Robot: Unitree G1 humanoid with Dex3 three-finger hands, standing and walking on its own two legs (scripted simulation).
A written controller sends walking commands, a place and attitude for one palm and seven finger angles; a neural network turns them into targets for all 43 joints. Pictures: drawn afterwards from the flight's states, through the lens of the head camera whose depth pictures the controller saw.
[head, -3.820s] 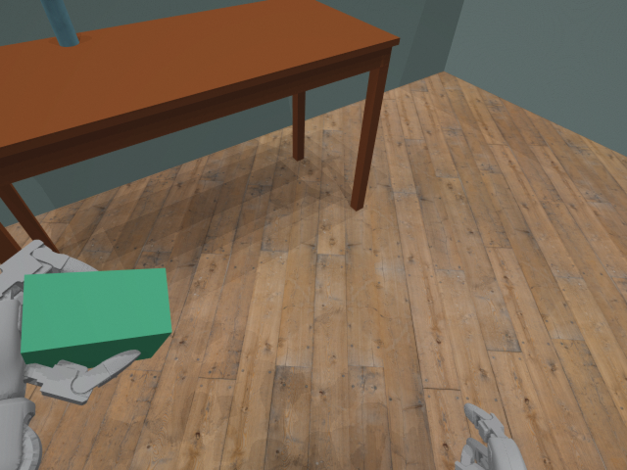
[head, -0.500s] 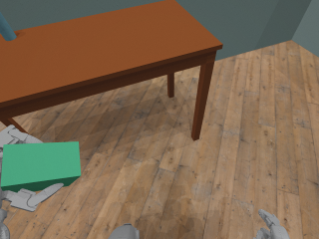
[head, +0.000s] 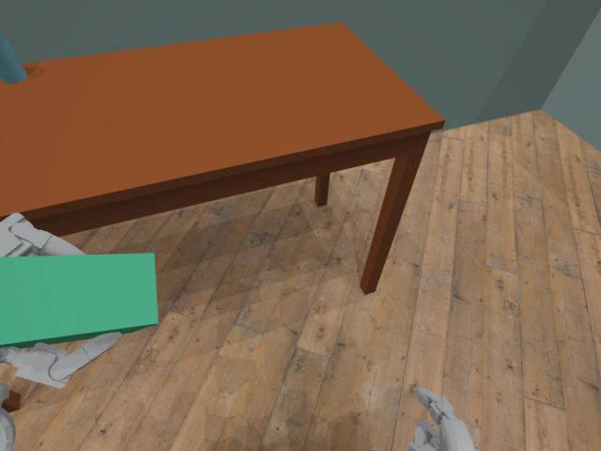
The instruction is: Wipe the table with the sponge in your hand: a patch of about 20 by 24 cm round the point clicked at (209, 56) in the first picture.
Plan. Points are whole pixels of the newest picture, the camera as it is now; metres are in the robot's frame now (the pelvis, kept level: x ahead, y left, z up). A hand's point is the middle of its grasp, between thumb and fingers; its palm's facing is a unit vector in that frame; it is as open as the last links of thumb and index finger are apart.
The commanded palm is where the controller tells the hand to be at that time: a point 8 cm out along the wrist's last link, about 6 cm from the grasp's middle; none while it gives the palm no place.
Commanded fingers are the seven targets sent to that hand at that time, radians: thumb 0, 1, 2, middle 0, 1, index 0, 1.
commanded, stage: take the last steps up to it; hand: left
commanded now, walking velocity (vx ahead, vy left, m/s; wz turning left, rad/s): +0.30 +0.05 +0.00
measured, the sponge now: (99, 300) +0.22 +0.21 +0.17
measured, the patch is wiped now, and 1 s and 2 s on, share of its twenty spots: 0.00 0.00 0.00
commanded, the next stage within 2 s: come to a stop and stand still in 1.18 s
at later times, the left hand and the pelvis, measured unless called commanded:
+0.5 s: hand (109, 211) +0.32 +0.24 +0.17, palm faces +0.41 -0.79 -0.46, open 10.1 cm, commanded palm +0.27 +0.28 +0.17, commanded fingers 0.00 0.10 1.30 -1.20 -1.60 -1.20 -1.60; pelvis +0.11 +0.00 -0.01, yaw +0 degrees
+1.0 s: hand (159, 158) +0.43 +0.23 +0.16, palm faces +0.44 -0.77 -0.47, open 10.1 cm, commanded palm +0.37 +0.26 +0.17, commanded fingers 0.00 0.10 1.30 -1.20 -1.60 -1.20 -1.60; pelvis +0.21 -0.02 -0.02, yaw +0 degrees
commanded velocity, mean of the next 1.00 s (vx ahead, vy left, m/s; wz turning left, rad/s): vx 0.26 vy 0.06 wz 0.00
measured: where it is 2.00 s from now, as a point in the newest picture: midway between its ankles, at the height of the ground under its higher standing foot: (314, 439)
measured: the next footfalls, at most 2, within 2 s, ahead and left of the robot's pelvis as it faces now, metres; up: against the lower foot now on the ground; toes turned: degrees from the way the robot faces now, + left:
right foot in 0.10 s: +0.10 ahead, -0.11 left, +0.00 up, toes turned -10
left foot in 0.52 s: +0.22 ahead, +0.13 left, +0.00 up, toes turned +10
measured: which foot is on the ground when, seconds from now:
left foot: down 0.00-0.12, up 0.14-0.50, down 0.52-0.94, up 0.96-1.00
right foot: up 0.00-0.08, down 0.10-0.52, up 0.54-0.90, down 0.92-1.00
